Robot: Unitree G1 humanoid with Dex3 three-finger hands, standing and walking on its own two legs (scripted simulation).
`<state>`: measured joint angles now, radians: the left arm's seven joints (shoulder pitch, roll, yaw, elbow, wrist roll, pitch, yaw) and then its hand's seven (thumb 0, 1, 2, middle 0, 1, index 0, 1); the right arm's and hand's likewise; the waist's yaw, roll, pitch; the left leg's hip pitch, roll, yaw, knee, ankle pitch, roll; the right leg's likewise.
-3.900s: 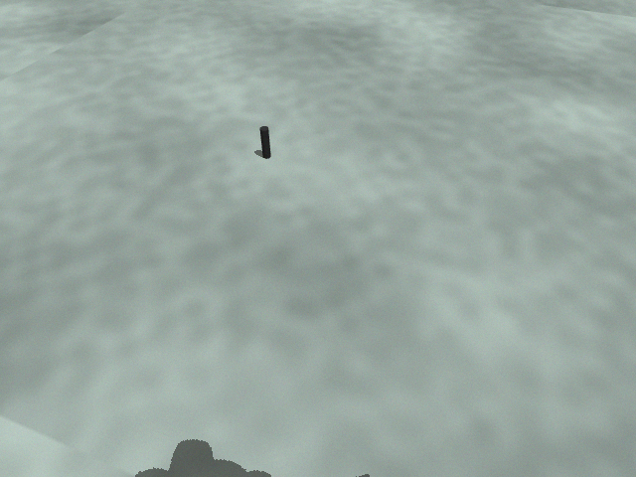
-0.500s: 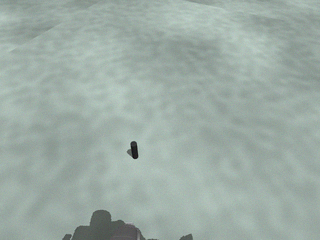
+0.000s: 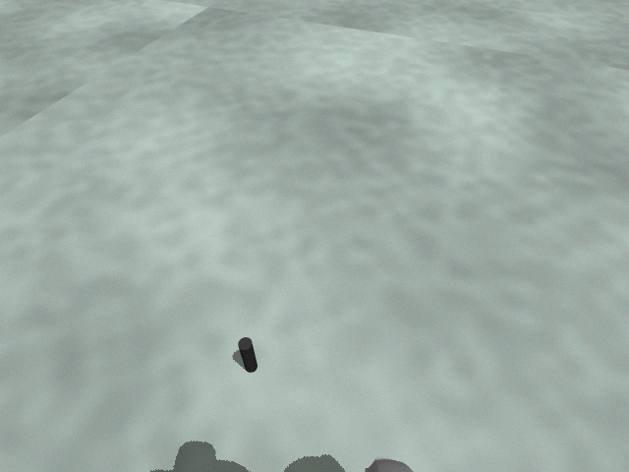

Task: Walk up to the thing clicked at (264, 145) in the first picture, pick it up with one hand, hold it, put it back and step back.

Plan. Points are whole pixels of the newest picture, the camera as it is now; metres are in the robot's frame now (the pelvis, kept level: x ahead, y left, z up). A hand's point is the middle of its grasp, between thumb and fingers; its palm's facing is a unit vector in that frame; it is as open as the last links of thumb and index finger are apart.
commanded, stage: walk up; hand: left
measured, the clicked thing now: (248, 355) +0.57 +0.20 -0.69
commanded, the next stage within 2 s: none
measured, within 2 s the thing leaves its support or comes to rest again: neither
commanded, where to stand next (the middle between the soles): +0.24 -0.01 m, yaw +0 degrees
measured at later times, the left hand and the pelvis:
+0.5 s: hand out of the picture +0.16 +0.25 -0.15, palm faces +0.02 -0.93 -0.38, open 7.4 cm; pelvis +0.13 -0.02 -0.01, yaw +2 degrees
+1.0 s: hand (119, 469) +0.16 +0.28 -0.15, palm faces +0.00 -0.90 -0.44, open 7.4 cm; pelvis +0.16 -0.01 -0.01, yaw +0 degrees
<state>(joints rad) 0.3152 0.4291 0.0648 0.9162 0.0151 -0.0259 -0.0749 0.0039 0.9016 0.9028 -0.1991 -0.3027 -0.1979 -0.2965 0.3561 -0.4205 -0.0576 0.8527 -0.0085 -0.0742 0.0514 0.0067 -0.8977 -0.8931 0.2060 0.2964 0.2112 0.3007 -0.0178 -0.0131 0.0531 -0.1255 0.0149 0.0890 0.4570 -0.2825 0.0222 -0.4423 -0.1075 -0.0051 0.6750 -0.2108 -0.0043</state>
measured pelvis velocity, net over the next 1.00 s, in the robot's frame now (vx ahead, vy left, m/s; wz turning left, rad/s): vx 0.16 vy -0.01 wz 0.01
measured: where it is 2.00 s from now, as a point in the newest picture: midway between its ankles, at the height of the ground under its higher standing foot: outside the picture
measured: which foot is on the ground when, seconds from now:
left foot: down 0.00-0.08, up 0.10-0.50, down 0.52-1.00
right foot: up 0.00-0.04, down 0.06-0.56, up 0.58-0.90, down 0.92-1.00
